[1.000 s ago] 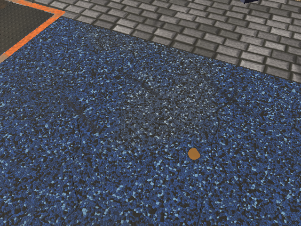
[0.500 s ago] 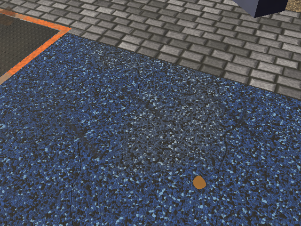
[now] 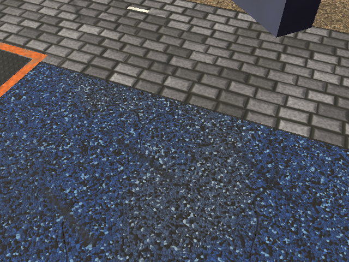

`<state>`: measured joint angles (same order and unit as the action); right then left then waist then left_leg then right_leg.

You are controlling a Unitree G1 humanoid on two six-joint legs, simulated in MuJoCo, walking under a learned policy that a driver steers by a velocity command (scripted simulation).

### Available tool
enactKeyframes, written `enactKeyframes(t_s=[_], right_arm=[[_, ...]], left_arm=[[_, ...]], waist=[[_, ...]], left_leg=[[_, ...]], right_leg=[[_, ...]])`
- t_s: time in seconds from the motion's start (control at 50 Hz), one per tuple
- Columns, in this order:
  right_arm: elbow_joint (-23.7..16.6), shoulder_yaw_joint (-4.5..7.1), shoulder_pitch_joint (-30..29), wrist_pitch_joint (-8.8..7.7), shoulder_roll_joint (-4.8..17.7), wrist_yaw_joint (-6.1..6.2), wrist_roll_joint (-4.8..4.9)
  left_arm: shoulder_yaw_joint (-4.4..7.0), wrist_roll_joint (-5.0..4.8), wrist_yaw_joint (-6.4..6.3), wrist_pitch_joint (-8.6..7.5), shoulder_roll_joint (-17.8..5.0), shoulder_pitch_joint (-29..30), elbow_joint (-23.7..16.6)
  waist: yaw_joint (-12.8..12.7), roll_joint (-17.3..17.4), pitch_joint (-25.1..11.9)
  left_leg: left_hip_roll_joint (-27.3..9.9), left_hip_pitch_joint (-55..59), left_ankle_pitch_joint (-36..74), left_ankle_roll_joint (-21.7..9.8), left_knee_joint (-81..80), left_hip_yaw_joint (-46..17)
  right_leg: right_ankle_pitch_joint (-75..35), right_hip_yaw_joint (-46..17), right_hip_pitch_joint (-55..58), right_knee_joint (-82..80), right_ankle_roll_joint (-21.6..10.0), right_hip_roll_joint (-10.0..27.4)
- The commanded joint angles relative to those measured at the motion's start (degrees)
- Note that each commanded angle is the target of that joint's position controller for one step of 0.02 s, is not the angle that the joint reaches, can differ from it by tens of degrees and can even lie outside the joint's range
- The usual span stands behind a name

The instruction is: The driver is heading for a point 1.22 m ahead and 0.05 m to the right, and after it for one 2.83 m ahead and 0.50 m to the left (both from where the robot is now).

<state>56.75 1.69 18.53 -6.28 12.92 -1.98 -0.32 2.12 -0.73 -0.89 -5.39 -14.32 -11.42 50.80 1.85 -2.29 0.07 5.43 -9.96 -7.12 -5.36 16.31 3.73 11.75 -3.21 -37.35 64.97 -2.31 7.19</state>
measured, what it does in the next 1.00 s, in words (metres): walks ahead: right foot, then left foot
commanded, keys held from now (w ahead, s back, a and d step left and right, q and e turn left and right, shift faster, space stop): w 0.68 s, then no key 0.32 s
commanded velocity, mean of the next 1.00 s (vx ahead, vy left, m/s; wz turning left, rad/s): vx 0.42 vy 0.00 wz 0.00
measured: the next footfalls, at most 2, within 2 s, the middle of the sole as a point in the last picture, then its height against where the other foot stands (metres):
right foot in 0.30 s outside the picture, level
left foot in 0.84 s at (159, 232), level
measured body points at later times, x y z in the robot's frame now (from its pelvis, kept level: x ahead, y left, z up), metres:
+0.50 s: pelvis +0.27 -0.08 +0.00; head +0.29 -0.10 +0.45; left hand +0.33 +0.18 -0.12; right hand +0.36 -0.35 -0.14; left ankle +0.28 +0.08 -0.66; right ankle +0.29 -0.16 -0.74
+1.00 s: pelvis +0.50 -0.02 -0.01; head +0.54 -0.01 +0.44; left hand +0.54 +0.24 -0.16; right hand +0.64 -0.27 -0.13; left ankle +0.60 +0.06 -0.74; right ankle +0.44 -0.17 -0.67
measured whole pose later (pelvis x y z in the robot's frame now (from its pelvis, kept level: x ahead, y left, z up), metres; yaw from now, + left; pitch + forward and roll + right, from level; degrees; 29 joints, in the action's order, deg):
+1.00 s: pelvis +0.50 -0.02 -0.01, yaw +1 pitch +2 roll +0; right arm 52.4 1.8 6.2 -4.2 12.6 -1.3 -1.0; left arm 2.6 -0.5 -1.5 -2.2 -14.4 -14.9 55.6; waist -0.5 -2.0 2.5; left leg 1.4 -23.3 -4.4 -3.8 25.7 3.3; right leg 27.9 -2.0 -24.7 62.1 1.7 2.1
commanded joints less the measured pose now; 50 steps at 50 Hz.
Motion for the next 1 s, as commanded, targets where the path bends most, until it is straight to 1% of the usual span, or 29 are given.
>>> enactKeyframes(t_s=[0.02, 0.1, 0.2, 0.24, 0.26, 0.28, 0.3, 0.32, 0.34, 0.36, 0.38, 0.4, 0.42, 0.44, 0.46, 0.52, 0.58, 0.68, 0.74, 0.78, 0.82, 0.84, 0.86, 0.88, 0.9, 0.92, 0.94, 0.96, 1.0], right_arm=[[-3.2, 1.24, -2.3, -0.95, 7.6, 1.13, 0.10], [-2.2, 1.50, 2.3, -0.21, 9.2, 1.95, 0.99], [-0.3, 1.79, 6.5, 0.96, 9.7, 2.06, 1.47], [-0.1, 2.14, 6.1, 1.55, 10.4, 2.21, 1.52], [-0.3, 2.27, 5.1, 1.86, 10.8, 2.24, 1.51], [-0.7, 2.06, 3.8, 2.16, 10.4, 2.24, 1.33], [-1.6, 1.24, 3.2, 2.21, 8.4, 2.21, 0.62], [-3.1, -0.42, 7.4, 1.29, 3.1, 1.95, 0.22], [-2.4, -0.96, 9.1, -0.28, 2.1, 1.64, 1.02], [-3.2, 0.58, 5.1, -1.23, 8.2, 1.35, 2.40], [-4.5, 0.88, 0.8, -1.54, 9.3, 1.37, 2.79], [-4.9, 1.04, -1.5, -1.31, 8.5, 1.72, 2.12], [-4.8, 1.50, -1.8, -0.54, 8.1, 2.05, 1.42], [-4.6, 1.45, -0.5, 0.34, 6.7, 2.08, 1.30], [-4.2, 1.33, 0.4, 1.02, 5.3, 2.13, 1.20], [-5.8, 1.67, -3.3, 1.79, 5.3, 2.40, 0.78], [-8.0, 1.68, -9.9, 1.60, 4.6, 2.18, 0.55], [-10.6, 1.13, -19.4, 1.10, 3.7, 1.27, 1.11], [-12.0, 0.88, -22.4, 0.45, 3.5, 0.27, 0.80], [-11.6, 1.37, -20.0, 0.01, 4.9, -0.22, 0.62], [-8.1, 2.92, -9.4, -0.44, 8.1, 0.02, -0.05], [-6.2, 3.88, -2.9, -0.59, 11.7, 0.43, -0.74], [-5.4, 4.15, 2.2, 0.05, 14.9, 0.96, -2.18], [-4.8, 3.18, 4.2, 0.75, 12.0, 0.68, -1.04], [-5.6, 2.82, 0.9, 1.27, 10.3, 0.41, 0.12], [-6.8, 2.24, -5.6, 1.55, 8.6, 0.63, 0.53], [-7.5, 1.36, -10.4, 1.58, 6.4, 0.73, 0.23], [-7.6, 0.94, -13.2, 1.54, 5.1, 0.86, -0.28], [-6.9, 1.07, -14.9, 1.77, 5.5, 0.88, -1.62]], left_arm=[[0.70, 0.69, -0.38, 0.29, -2.5, -1.9, -2.4], [0.35, 0.21, 0.28, -0.32, -1.7, 7.2, -4.8], [0.13, -0.58, 2.00, -0.85, -2.4, 14.4, -7.6], [0.49, -0.59, 2.62, -1.38, -3.6, 13.4, -8.0], [0.97, -0.55, 2.73, -1.61, -4.5, 10.6, -7.5], [2.07, -0.42, 2.61, -1.75, -6.3, 4.1, -5.6], [3.68, -0.22, 2.19, -1.89, -10.0, -7.1, -2.5], [5.21, 0.98, 1.91, -1.54, -16.2, -15.9, -1.0], [4.50, 0.72, 2.21, -1.31, -14.0, -17.5, -0.4], [3.15, 0.36, 2.29, -1.44, -9.8, -13.2, -1.1], [2.37, 0.26, 2.27, -1.32, -7.5, -7.9, -2.5], [1.87, 0.52, 2.56, -1.25, -6.0, -3.5, -3.1], [1.33, 0.80, 2.81, -1.41, -4.3, -1.5, -3.3], [1.16, 1.03, 3.04, -1.46, -3.7, -1.1, -2.8], [1.28, 1.01, 3.10, -1.65, -3.9, -2.1, -2.1], [1.90, 1.04, 2.34, -1.75, -6.2, -5.3, -0.2], [1.87, 0.82, 1.37, -1.09, -6.5, -7.9, 1.0], [2.05, 0.10, 0.71, -0.59, -7.5, -12.5, 3.2], [1.98, 0.31, 0.25, 0.58, -7.3, -13.3, 4.6], [2.16, 0.31, -0.09, 1.17, -7.8, -12.2, 4.9], [2.20, 0.11, -0.29, 1.59, -8.1, -9.4, 4.3], [1.70, 0.73, -0.24, 1.45, -7.0, -10.3, 3.6], [0.00, 1.93, 0.31, 0.80, -1.6, -17.2, 4.0], [-0.68, 0.63, 0.81, 0.23, 0.0, -22.5, 6.3], [0.84, -0.69, 0.88, 0.39, -5.5, -19.1, 6.3], [1.11, -1.17, 0.45, 0.99, -6.2, -13.0, 4.4], [1.34, -0.48, -0.25, 1.95, -5.6, -9.6, 3.9], [1.61, 0.25, -0.97, 3.09, -4.9, -9.5, 3.8], [1.21, 0.69, -1.62, 4.60, -1.9, -11.7, 4.4]], waist=[[-2.7, 4.3, 3.1], [0.6, 4.5, 3.1], [2.8, 5.4, 4.7], [1.5, 6.1, 4.0], [-0.4, 6.8, 2.6], [-4.0, 6.5, -1.1], [-8.4, 4.4, -8.5], [-8.6, -7.6, -17.3], [-8.2, -14.3, -22.0], [-7.6, -9.3, -14.8], [-6.1, -5.5, -9.2], [-4.3, -1.3, -5.4], [-2.5, -1.4, -3.3], [-1.3, -2.4, -2.6], [-0.8, -2.3, -2.2], [-0.7, -0.8, 0.1], [-2.2, -0.9, 1.4], [-5.3, -1.0, 3.9], [-5.4, -1.4, 5.0], [-3.5, -3.0, 2.4], [2.0, -3.0, -3.9], [3.6, 0.6, -9.9], [1.7, 12.6, -18.9], [1.5, 17.3, -28.3], [1.8, 11.1, -24.0], [0.5, 7.8, -15.3], [-1.1, 4.3, -9.6], [-3.1, 5.1, -7.3], [-5.1, 8.3, -5.9]], left_leg=[[-16.3, -5.5, 3.8, -9.9, -11.6, -12.4], [-15.3, -0.7, 4.7, -7.2, -10.6, -9.4], [-18.6, 8.3, 3.3, -6.4, -6.6, -10.3], [-20.1, 10.8, 5.9, -5.6, -3.6, -11.1], [-19.9, 11.0, 11.7, -4.9, -0.5, -10.7], [-17.6, 10.2, 21.3, -3.6, 7.1, -8.7], [-14.1, 3.6, 22.6, -1.8, 21.1, -5.6], [-6.0, -18.3, 4.2, 2.5, 44.3, -0.7], [-1.9, -29.9, -24.1, 2.9, 55.9, -7.5], [-5.9, -35.3, -21.8, 1.7, 60.9, -10.7], [-9.1, -35.1, -16.3, 1.0, 59.8, -9.1], [-11.3, -32.7, -11.7, 1.3, 56.1, -7.9], [-13.0, -29.6, -8.8, 1.5, 52.4, -8.0], [-13.5, -26.7, -7.1, 1.8, 50.7, -7.8], [-13.6, -25.5, -6.1, 2.2, 49.6, -7.3], [-13.9, -29.9, -0.4, 3.5, 43.4, -6.9], [-13.5, -32.4, 7.4, 4.3, 33.2, -6.4], [-11.1, -30.2, 13.6, 4.0, 19.7, -4.2], [-9.2, -27.7, 11.7, 3.0, 14.8, -3.4], [-7.8, -22.7, 9.4, 1.5, 13.2, -3.4], [-4.6, -8.7, 13.0, -0.6, 9.2, -1.4], [-9.5, 4.7, 32.6, -2.6, 11.3, -4.9], [-24.6, 27.4, 54.3, -11.3, 16.2, -20.9], [-31.2, 32.8, 54.2, -17.5, 12.4, -33.3], [-28.0, 24.6, 42.2, -15.0, 9.6, -29.0], [-25.3, 15.4, 32.6, -12.1, 6.9, -23.1], [-22.5, 5.8, 27.0, -10.4, 3.8, -18.8], [-20.8, -1.9, 22.5, -8.9, 1.5, -16.1], [-17.7, -10.7, 19.7, -8.2, -1.5, -11.5]], right_leg=[[-8.9, -0.2, -1.6, -8.3, 1.6, 2.5], [-17.5, 2.0, 0.1, -24.4, 2.0, -0.1], [-12.9, 2.5, 0.0, -33.0, 1.0, -1.8], [-8.3, 2.9, 2.9, -35.4, -0.6, -2.7], [-6.7, 4.0, 7.4, -36.5, -1.5, -3.9], [-6.1, 5.5, 16.2, -37.9, -2.8, -5.9], [-7.5, 2.4, 31.9, -36.6, -5.5, -3.2], [-2.7, -20.0, 54.6, -38.5, -13.0, 11.2], [2.5, -39.2, 60.6, -47.2, -17.2, 16.6], [3.9, -33.3, 54.8, -47.8, -14.4, 14.9], [0.1, -24.1, 46.6, -48.5, -12.2, 12.6], [-4.3, -18.1, 38.6, -50.8, -11.1, 10.0], [-7.3, -13.6, 33.4, -52.8, -10.0, 7.5], [-8.9, -11.0, 30.2, -54.5, -9.8, 6.3], [-11.7, -9.2, 28.6, -55.5, -10.2, 5.6], [-18.0, -5.4, 28.9, -57.2, -11.0, 5.3], [-18.3, -2.8, 30.8, -58.0, -10.1, 4.5], [-13.8, -0.6, 34.2, -58.7, -8.9, 4.4], [-25.6, 0.9, 37.3, -53.3, -7.7, 5.1], [-33.2, 0.6, 39.4, -48.6, -6.1, 5.7], [-41.8, 1.8, 39.4, -37.3, -3.5, 2.3], [-33.1, 3.8, 33.1, -26.2, -1.0, -1.4], [0.2, 5.2, 13.5, -4.9, 2.5, -8.4], [29.0, -2.4, 7.3, 7.3, 3.7, -12.0], [27.1, -5.4, 5.9, 10.9, 3.5, -8.9], [23.3, -2.3, 3.1, 9.0, 3.6, -6.1], [19.5, -1.0, 4.6, 5.1, 4.1, -3.7], [16.3, -1.2, 9.3, 0.3, 4.3, -1.8], [12.8, 0.7, 17.5, -7.2, 4.5, -2.3]])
